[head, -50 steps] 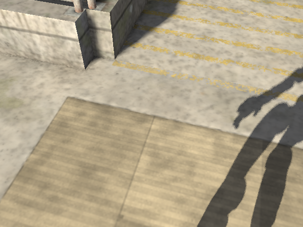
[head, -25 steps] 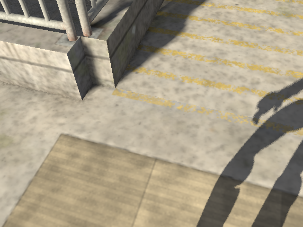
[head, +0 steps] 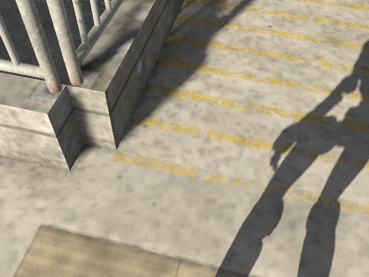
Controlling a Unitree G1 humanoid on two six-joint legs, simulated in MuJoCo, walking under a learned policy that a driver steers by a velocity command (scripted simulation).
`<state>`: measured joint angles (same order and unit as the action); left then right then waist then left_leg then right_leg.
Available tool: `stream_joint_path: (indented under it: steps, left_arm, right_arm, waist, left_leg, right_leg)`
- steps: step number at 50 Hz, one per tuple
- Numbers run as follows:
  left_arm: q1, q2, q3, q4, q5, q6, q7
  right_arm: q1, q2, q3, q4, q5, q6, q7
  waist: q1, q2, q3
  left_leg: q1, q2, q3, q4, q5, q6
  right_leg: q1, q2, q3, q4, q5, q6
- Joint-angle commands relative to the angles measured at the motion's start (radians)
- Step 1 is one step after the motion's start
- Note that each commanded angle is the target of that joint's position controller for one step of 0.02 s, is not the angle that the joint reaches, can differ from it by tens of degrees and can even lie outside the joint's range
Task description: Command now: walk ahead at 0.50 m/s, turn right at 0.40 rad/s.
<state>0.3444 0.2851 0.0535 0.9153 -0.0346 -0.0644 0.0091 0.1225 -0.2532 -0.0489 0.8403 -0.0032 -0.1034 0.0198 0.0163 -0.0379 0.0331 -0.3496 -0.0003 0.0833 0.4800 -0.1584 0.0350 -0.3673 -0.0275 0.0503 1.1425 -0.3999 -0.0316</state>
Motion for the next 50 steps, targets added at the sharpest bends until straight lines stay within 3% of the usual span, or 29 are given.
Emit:
stream_joint_path:
  steps: [1, 3, 5, 10, 13, 15, 18, 19, 20, 21, 22, 23, 24, 25, 26, 27, 29, 31, 36, 38, 40, 43, 44, 45, 46, 47, 48, 49, 50]
  left_arm:
    - [-0.001, 0.076, 0.032, -0.078, -0.001, 0.004, 0.005]
    - [-0.015, 0.045, 0.031, -0.097, 0.0, 0.027, 0.004]
    - [-0.054, 0.042, 0.032, -0.122, 0.007, 0.038, 0.003]
    - [-0.197, 0.021, 0.021, -0.176, 0.013, 0.026, -0.027]
    - [-0.294, 0.016, 0.014, -0.223, 0.014, 0.026, -0.046]
    - [-0.329, 0.025, 0.015, -0.253, 0.013, 0.028, -0.058]
    - [-0.271, 0.07, 0.038, -0.271, 0.013, 0.035, -0.067]
    - [-0.169, 0.103, 0.059, -0.25, 0.01, 0.038, -0.065]
    - [-0.001, 0.159, 0.093, -0.205, 0.008, 0.04, -0.053]
    - [0.125, 0.26, 0.125, -0.177, 0.005, 0.051, -0.029]
    - [0.047, 0.325, 0.124, -0.214, 0.006, 0.037, -0.031]
    - [0.065, 0.234, 0.095, -0.228, 0.014, 0.021, -0.043]
    - [0.037, 0.184, 0.081, -0.223, 0.021, 0.006, -0.044]
    - [-0.026, 0.155, 0.072, -0.229, 0.019, -0.003, -0.045]
    - [-0.088, 0.121, 0.062, -0.241, 0.022, -0.006, -0.041]
    - [-0.12, 0.105, 0.053, -0.258, 0.031, -0.006, -0.036]
    - [-0.114, 0.125, 0.057, -0.261, 0.027, -0.01, -0.025]
    - [-0.081, 0.153, 0.064, -0.253, 0.023, -0.011, -0.01]
    - [-0.017, 0.162, 0.068, -0.233, 0.016, 0.001, 0.007]
    - [0.009, 0.163, 0.07, -0.217, 0.014, 0.006, 0.008]
    - [0.03, 0.155, 0.071, -0.207, 0.013, 0.02, 0.015]
    - [-0.012, 0.145, 0.07, -0.231, 0.016, 0.041, 0.029]
    - [-0.043, 0.123, 0.062, -0.251, 0.015, 0.042, 0.029]
    - [-0.048, 0.068, 0.042, -0.286, 0.032, 0.039, 0.029]
    - [0.172, 0.015, 0.027, -0.286, 0.017, 0.037, 0.025]
    - [0.223, 0.138, 0.045, -0.253, 0.009, 0.043, 0.022]
    - [0.105, 0.189, 0.062, -0.262, 0.004, 0.058, 0.024]
    - [0.032, 0.194, 0.067, -0.273, 0.009, 0.074, 0.03]
    - [-0.004, 0.188, 0.071, -0.287, 0.014, 0.089, 0.035]
  right_arm:
    - [0.052, -0.087, -0.024, -0.008, -0.012, -0.015, -0.003]
    - [0.042, -0.105, -0.031, 0.005, -0.01, -0.023, -0.006]
    - [0.052, -0.126, -0.04, 0.019, -0.012, -0.025, -0.015]
    - [0.082, -0.166, -0.049, 0.034, -0.008, -0.009, -0.033]
    - [0.138, -0.19, -0.057, 0.05, 0.005, 0.009, -0.036]
    - [0.16, -0.203, -0.063, 0.06, 0.015, 0.026, -0.036]
    - [0.136, -0.24, -0.075, 0.051, 0.028, 0.049, -0.042]
    - [0.12, -0.248, -0.078, 0.045, 0.031, 0.058, -0.044]
    - [0.106, -0.236, -0.072, 0.038, 0.033, 0.062, -0.045]
    - [0.132, -0.168, -0.048, 0.015, -0.003, 0.052, -0.043]
    - [0.181, -0.061, -0.014, -0.044, -0.01, 0.017, -0.031]
    - [0.074, -0.156, -0.03, -0.056, 0.029, -0.024, -0.014]
    - [0.015, -0.169, -0.033, -0.079, 0.056, -0.043, -0.007]
    - [0.017, -0.157, -0.031, -0.068, 0.041, -0.05, -0.013]
    - [0.026, -0.169, -0.041, -0.054, 0.015, -0.044, -0.02]
    - [0.046, -0.172, -0.045, -0.048, 0.009, -0.03, -0.018]
    - [0.051, -0.151, -0.045, -0.054, -0.004, -0.007, -0.018]
    - [-0.006, -0.128, -0.038, -0.076, -0.013, 0.005, -0.023]
    - [-0.175, -0.092, -0.019, -0.131, -0.001, -0.002, -0.011]
    - [-0.215, -0.104, -0.02, -0.153, 0.004, -0.008, -0.005]
    - [-0.215, -0.126, -0.028, -0.166, -0.002, -0.016, 0.001]
    - [-0.122, -0.161, -0.045, -0.146, -0.006, -0.029, 0.003]
    - [-0.045, -0.181, -0.053, -0.133, -0.018, -0.034, -0.002]
    - [0.077, -0.244, -0.065, -0.127, -0.04, -0.035, -0.01]
    - [0.124, -0.276, -0.069, -0.113, -0.047, -0.014, -0.01]
    - [0.107, -0.215, -0.06, -0.126, -0.011, 0.005, -0.006]
    - [0.055, -0.145, -0.041, -0.152, -0.006, 0.02, -0.014]
    - [0.003, -0.122, -0.029, -0.156, -0.01, 0.036, -0.019]
    - [-0.033, -0.115, -0.025, -0.155, -0.012, 0.048, -0.023]
  waist:
    - [-0.026, 0.154, -0.062]
    - [-0.008, 0.13, -0.026]
    - [-0.007, 0.105, -0.003]
    - [-0.051, 0.077, 0.031]
    - [-0.088, 0.063, 0.059]
    - [-0.089, 0.071, 0.067]
    - [-0.026, 0.118, 0.0]
    - [0.036, 0.123, -0.057]
    - [0.125, 0.097, -0.141]
    - [0.148, -0.074, -0.223]
    - [0.028, -0.255, -0.324]
    - [0.103, -0.107, -0.353]
    - [0.092, -0.071, -0.227]
    - [0.041, 0.026, -0.14]
    - [0.006, 0.03, -0.11]
    - [-0.022, 0.015, -0.093]
    - [-0.036, 0.016, -0.083]
    - [-0.026, 0.018, -0.056]
    - [0.039, -0.038, -0.017]
    - [0.053, -0.049, -0.003]
    - [0.049, -0.061, -0.02]
    - [-0.004, -0.1, -0.073]
    - [-0.05, -0.088, -0.123]
    - [-0.09, 0.025, -0.273]
    - [-0.003, 0.33, -0.437]
    - [-0.006, 0.274, -0.454]
    - [-0.039, 0.195, -0.314]
    - [-0.035, 0.132, -0.23]
    - [-0.022, 0.13, -0.164]
  left_leg:
    - [0.239, 0.275, -0.273, -0.305, 0.026, 0.14]
    - [0.19, 0.275, -0.188, -0.344, 0.099, 0.152]
    - [0.193, 0.274, -0.119, -0.362, 0.152, 0.158]
    - [0.24, 0.244, 0.038, -0.373, 0.213, 0.133]
    - [0.336, 0.273, 0.077, -0.351, 0.239, 0.126]
    - [0.414, 0.296, 0.095, -0.307, 0.308, 0.113]
    - [0.471, 0.303, 0.136, -0.126, 0.719, 0.079]
    - [0.453, 0.287, 0.153, 0.025, 0.835, 0.065]
    - [0.352, 0.245, 0.175, 0.249, 0.788, 0.031]
    - [0.075, 0.184, 0.178, 0.581, 0.333, -0.02]
    - [-0.325, -0.049, 0.007, 0.9, -0.423, -0.071]
    - [-0.429, -0.005, -0.178, 0.951, -0.403, -0.043]
    - [-0.48, 0.039, -0.167, 0.91, -0.32, -0.014]
    - [-0.43, 0.086, -0.168, 0.81, -0.24, -0.007]
    - [-0.356, 0.118, -0.17, 0.716, -0.195, -0.013]
    - [-0.295, 0.133, -0.174, 0.677, -0.163, -0.02]
    - [-0.256, 0.125, -0.157, 0.598, -0.127, -0.053]
    - [-0.273, 0.108, -0.143, 0.478, -0.037, -0.085]
    - [-0.199, 0.037, -0.132, 0.126, 0.245, -0.101]
    - [-0.172, 0.017, -0.138, 0.066, 0.269, -0.091]
    - [-0.151, -0.008, -0.148, 0.01, 0.24, -0.075]
    - [-0.041, -0.025, -0.146, -0.044, 0.181, -0.033]
    - [0.093, 0.008, -0.144, -0.093, 0.291, -0.004]
    - [0.37, 0.195, -0.291, -0.019, 0.577, 0.063]
    - [0.688, 0.469, -0.657, -0.002, 0.765, 0.268]
    - [0.648, 0.481, -0.737, -0.029, 0.538, 0.278]
    - [0.536, 0.413, -0.569, -0.053, 0.437, 0.232]
    - [0.412, 0.355, -0.45, -0.08, 0.377, 0.197]
    - [0.298, 0.317, -0.385, -0.108, 0.335, 0.187]
  right_leg:
    - [-0.232, -0.115, 0.059, 0.028, 0.104, 0.0]
    - [-0.245, -0.128, 0.053, -0.003, 0.138, 0.008]
    - [-0.295, -0.132, 0.059, -0.068, 0.214, 0.019]
    - [-0.288, -0.111, -0.014, -0.348, 0.435, 0.018]
    - [-0.313, -0.097, -0.058, -0.446, 0.427, 0.001]
    - [-0.327, -0.083, -0.081, -0.483, 0.368, -0.02]
    - [-0.187, -0.002, -0.156, -0.497, 0.224, -0.073]
    - [-0.054, 0.043, -0.18, -0.513, 0.201, -0.1]
    - [0.192, 0.087, -0.174, -0.58, 0.26, -0.139]
    - [0.48, -0.076, 0.096, -0.603, 0.275, -0.204]
    - [0.73, -0.292, 0.709, -0.789, 0.066, -0.405]
    - [0.737, -0.313, 0.753, -0.881, 0.029, -0.38]
    - [0.643, -0.283, 0.602, -0.873, 0.093, -0.336]
    - [0.487, -0.232, 0.471, -0.868, 0.211, -0.296]
    - [0.373, -0.194, 0.381, -0.873, 0.31, -0.267]
    - [0.297, -0.168, 0.338, -0.894, 0.368, -0.258]
    - [0.221, -0.151, 0.297, -0.921, 0.462, -0.268]
    - [0.181, -0.127, 0.246, -0.935, 0.492, -0.263]
    - [0.127, -0.064, 0.197, -0.923, 0.343, -0.191]
    - [0.14, -0.073, 0.224, -0.886, 0.367, -0.176]
    - [0.203, -0.078, 0.261, -0.792, 0.459, -0.152]
    - [0.261, -0.066, 0.329, -0.634, 0.56, -0.108]
    - [0.232, -0.011, 0.302, -0.521, 0.578, -0.069]
    - [0.097, 0.056, 0.234, -0.258, 0.354, -0.019]
    - [-0.197, 0.186, 0.141, 0.042, -0.355, 0.042]
    - [-0.26, 0.09, 0.161, 0.18, -0.304, 0.066]
    - [-0.314, 0.059, 0.124, 0.217, -0.228, 0.089]
    - [-0.312, 0.027, 0.084, 0.191, -0.167, 0.102]
    - [-0.295, -0.001, 0.069, 0.156, -0.128, 0.107]
